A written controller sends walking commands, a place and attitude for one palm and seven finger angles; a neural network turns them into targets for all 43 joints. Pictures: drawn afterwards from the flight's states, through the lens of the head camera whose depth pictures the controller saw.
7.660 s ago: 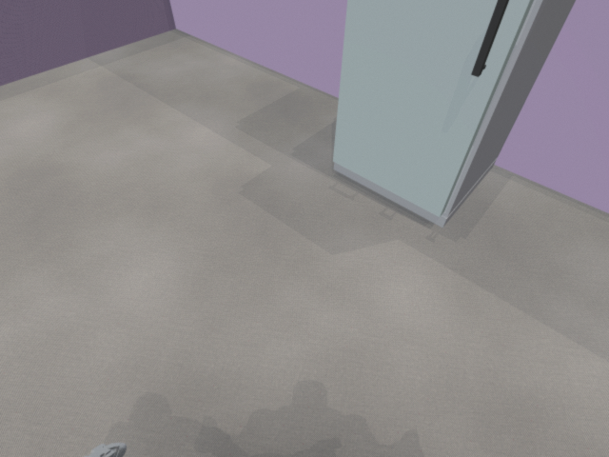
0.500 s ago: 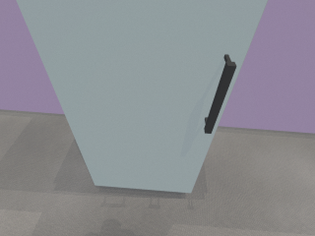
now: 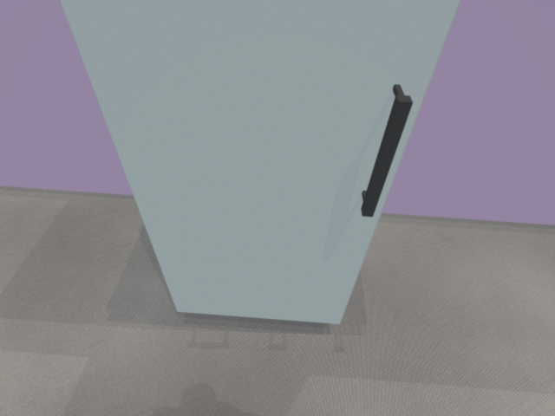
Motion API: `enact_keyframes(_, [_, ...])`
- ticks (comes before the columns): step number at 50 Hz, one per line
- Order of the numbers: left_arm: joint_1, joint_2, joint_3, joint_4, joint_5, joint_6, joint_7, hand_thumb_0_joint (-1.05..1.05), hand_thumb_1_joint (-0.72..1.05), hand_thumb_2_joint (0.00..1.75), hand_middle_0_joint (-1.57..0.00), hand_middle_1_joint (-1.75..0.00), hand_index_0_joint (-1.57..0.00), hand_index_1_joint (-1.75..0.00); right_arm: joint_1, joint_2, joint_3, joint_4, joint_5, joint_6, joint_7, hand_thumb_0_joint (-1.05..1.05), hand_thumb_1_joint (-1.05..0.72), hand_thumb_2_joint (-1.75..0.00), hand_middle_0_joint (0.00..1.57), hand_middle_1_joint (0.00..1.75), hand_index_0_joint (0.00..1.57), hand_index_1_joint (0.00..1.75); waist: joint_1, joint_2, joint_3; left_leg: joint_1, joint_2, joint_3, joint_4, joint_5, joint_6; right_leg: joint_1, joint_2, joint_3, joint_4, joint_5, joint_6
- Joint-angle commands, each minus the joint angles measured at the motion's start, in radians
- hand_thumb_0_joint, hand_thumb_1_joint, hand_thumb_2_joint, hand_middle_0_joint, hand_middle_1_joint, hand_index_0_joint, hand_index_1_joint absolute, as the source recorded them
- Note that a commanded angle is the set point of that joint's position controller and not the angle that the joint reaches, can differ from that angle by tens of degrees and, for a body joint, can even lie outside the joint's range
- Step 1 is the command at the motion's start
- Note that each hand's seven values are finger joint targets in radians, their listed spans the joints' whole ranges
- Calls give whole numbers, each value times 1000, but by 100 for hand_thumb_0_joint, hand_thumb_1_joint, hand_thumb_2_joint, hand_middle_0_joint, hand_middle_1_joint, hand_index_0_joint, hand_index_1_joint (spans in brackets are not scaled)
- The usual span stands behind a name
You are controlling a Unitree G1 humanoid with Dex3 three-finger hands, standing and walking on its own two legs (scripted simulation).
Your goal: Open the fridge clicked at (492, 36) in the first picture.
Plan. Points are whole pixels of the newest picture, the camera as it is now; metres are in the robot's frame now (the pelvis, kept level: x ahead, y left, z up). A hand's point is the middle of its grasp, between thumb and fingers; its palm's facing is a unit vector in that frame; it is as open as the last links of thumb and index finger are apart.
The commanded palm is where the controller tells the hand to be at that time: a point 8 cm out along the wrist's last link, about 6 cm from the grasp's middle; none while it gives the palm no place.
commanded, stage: come to a stop and stand still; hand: right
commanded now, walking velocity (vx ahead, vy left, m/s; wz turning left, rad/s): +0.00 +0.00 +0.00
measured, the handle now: (380, 157) +0.56 -0.16 +0.10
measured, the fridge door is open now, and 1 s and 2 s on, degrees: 0 0 0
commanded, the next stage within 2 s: look again from close up in 0.50 s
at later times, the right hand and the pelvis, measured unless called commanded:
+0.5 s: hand out of the picture +0.07 -0.21 -0.15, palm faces -0.02 +0.95 -0.31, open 7.4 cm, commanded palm none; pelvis +0.01 +0.02 +0.00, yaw -1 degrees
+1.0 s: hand out of the picture +0.08 -0.22 -0.15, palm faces -0.02 +0.94 -0.33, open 7.4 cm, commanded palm none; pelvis +0.02 +0.02 +0.01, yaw -1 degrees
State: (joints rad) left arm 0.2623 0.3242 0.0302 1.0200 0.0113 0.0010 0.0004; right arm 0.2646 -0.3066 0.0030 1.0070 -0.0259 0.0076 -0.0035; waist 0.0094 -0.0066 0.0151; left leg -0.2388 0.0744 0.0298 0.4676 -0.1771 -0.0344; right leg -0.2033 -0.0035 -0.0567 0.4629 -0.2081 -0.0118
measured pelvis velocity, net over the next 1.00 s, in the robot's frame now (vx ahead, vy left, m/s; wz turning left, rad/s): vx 0.02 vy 0.02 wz -0.02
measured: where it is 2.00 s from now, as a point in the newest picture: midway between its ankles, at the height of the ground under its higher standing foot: outside the picture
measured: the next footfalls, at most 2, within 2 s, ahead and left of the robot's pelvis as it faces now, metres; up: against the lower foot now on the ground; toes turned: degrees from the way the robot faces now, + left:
none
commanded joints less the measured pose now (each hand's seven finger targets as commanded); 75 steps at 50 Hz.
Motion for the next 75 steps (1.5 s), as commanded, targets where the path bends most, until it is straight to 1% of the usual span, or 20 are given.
enact_keyframes(1, [-37, 169, 30, -49, 3, -26, 5, 0, 90, 90, -20, -30, -20, -30, -43, -197, -44, -54, 4, -25, -12, 0, -90, -90, 20, 30, 20, 30, 0, 5, 56, -38, 56, -107, -141, -261, 56, -96, -99, 143, -166, -249, -18])
enact_keyframes(2, [-30, 165, 29, -46, 1, -26, 5, 0, 90, 90, -20, -30, -20, -30, -39, -194, -43, -50, 4, -25, -13, 0, -90, -90, 20, 30, 20, 30, 0, 17, 45, -31, 57, -102, -143, -251, 55, -91, -100, 143, -159, -236, -19])
enact_keyframes(6, [-27, 169, 27, -20, 1, -27, 5, 0, 90, 90, -20, -30, -20, -30, -45, -200, -44, -30, 6, -26, -11, 0, -90, -90, 20, 30, 20, 30, -1, 7, 50, -29, 61, -110, -149, -252, 57, -94, -97, 139, -156, -217, -14])
enact_keyframes(9, [-19, 162, 23, -6, -1, -26, 5, 0, 90, 90, -20, -30, -20, -30, -50, -197, -41, -20, 8, -29, -13, 0, -90, -90, 20, 30, 20, 30, 2, 37, 37, -24, 67, -111, -160, -228, 58, -67, -93, 125, -132, -146, -12])
enact_keyframes(10, [-21, 164, 22, 0, -1, -26, 5, 0, 90, 90, -20, -30, -20, -30, -54, -198, -40, -16, 9, -29, -13, 0, -90, -90, 20, 30, 20, 30, 3, 20, 37, -25, 67, -111, -161, -227, 58, -64, -94, 125, -135, -144, -10])
enact_keyframes(17, [-39, 153, 14, 23, -4, -30, 5, 0, 90, 90, -20, -30, -20, -30, -71, -187, -36, -2, 10, -33, -17, 0, -90, -90, 20, 30, 20, 30, -3, 10, 12, 33, 61, -87, -147, -96, 54, -35, -106, 125, -140, -20, -7])
enact_keyframes(19, [-52, 152, 14, 24, -3, -30, 5, 0, 90, 90, -20, -30, -20, -30, -81, -184, -36, -2, 10, -34, -18, 0, -90, -90, 20, 30, 20, 30, -4, 22, 22, 38, 62, -82, -147, -76, 52, -36, -107, 122, -145, -2, -5])
enact_keyframes(21, [-63, 148, 13, 29, -3, -27, 5, 0, 90, 90, -20, -30, -20, -30, -86, -182, -36, 0, 10, -33, -18, 0, -90, -90, 20, 30, 20, 30, -5, 19, 33, 35, 63, -84, -159, -94, 51, -33, -103, 120, -149, -14, -3])
enact_keyframes(27, [-80, 146, 14, 29, -3, -25, 4, 0, 90, 90, -20, -30, -20, -30, -102, -182, -38, -6, 8, -35, -19, 0, -90, -90, 20, 30, 20, 30, -5, 19, 7, 57, 62, -78, -163, -58, 50, -6, -106, 117, -150, 23, 0])
enact_keyframes(41, [-128, 173, 12, 28, -2, -25, 4, 0, 90, 90, -20, -30, -20, -30, -134, -202, -38, -1, 10, -38, -14, 0, -90, -90, 20, 30, 20, 30, -5, 10, -7, 83, 65, -74, -180, -15, 48, 28, -111, 119, -166, 59, 3])
enact_keyframes(44, [-129, 177, 10, 30, -3, -27, 5, 0, 90, 90, -20, -30, -20, -30, -136, -206, -38, 4, 10, -39, -15, 0, -90, -90, 20, 30, 20, 30, -5, 6, -22, 101, 68, -71, -178, 22, 49, 37, -114, 119, -166, 86, 3])
enact_keyframes(49, [-139, 184, 7, 35, -3, -26, 5, 0, 90, 90, -20, -30, -20, -30, -137, -208, -36, 13, 11, -36, -13, 0, -90, -90, 20, 30, 20, 30, -6, 5, -8, 94, 67, -71, -187, 4, 47, 39, -116, 119, -178, 68, 3])
enact_keyframes(55, [-146, 192, 5, 38, -3, -28, 6, 0, 90, 90, -20, -30, -20, -30, -139, -214, -34, 20, 12, -37, -13, 0, -90, -90, 20, 30, 20, 30, -6, 6, -18, 110, 68, -67, -183, 38, 46, 52, -120, 120, -184, 92, 2])
enact_keyframes(57, [-140, 188, 5, 39, -4, -28, 6, 0, 90, 90, -20, -30, -20, -30, -136, -213, -33, 21, 11, -38, -13, 0, -90, -90, 20, 30, 20, 30, -6, 8, -40, 127, 67, -65, -179, 68, 47, 63, -123, 119, -180, 117, 2])
enact_keyframes(59, [-149, 191, 4, 41, -4, -29, 7, 0, 90, 90, -20, -30, -20, -30, -140, -215, -33, 22, 12, -38, -14, 0, -90, -90, 20, 30, 20, 30, -8, 7, -22, 121, 69, -63, -178, 79, 46, 58, -123, 117, -183, 123, 2])
enact_keyframes(67, [-151, 186, 2, 42, -4, -31, 8, 0, 90, 90, -20, -30, -20, -30, -133, -211, -33, 25, 11, -41, -15, 0, -90, -90, 20, 30, 20, 30, -10, 10, -48, 143, 72, -58, -176, 131, 46, 83, -126, 117, -179, 170, 0])
enact_keyframes(69, [-152, 193, 3, 41, -3, -31, 9, 0, 90, 90, -20, -30, -20, -30, -144, -214, -35, 25, 12, -41, -15, 0, -90, -90, 20, 30, 20, 30, -8, 16, -38, 143, 73, -56, -175, 140, 46, 79, -127, 116, -183, 174, 2])
enact_keyframes(71, [-159, 193, 4, 42, -3, -31, 9, 0, 90, 90, -20, -30, -20, -30, -146, -212, -34, 26, 12, -40, -14, 0, -90, -90, 20, 30, 20, 30, -9, 11, -23, 132, 71, -57, -180, 112, 44, 76, -126, 117, -192, 153, 3])
enact_keyframes(74, [-159, 191, 2, 41, -3, -32, 9, 0, 90, 90, -20, -30, -20, -30, -144, -213, -35, 26, 11, -40, -14, 0, -90, -90, 20, 30, 20, 30, -11, -1, -30, 143, 73, -57, -180, 127, 45, 77, -127, 116, -190, 169, 2])
enact_keyframes(75, [-159, 191, 3, 41, -3, -32, 9, 0, 90, 90, -20, -30, -20, -30, -145, -214, -36, 26, 11, -40, -14, 0, -90, -90, 20, 30, 20, 30, -10, 9, -33, 144, 73, -56, -181, 125, 44, 80, -126, 117, -191, 166, 2])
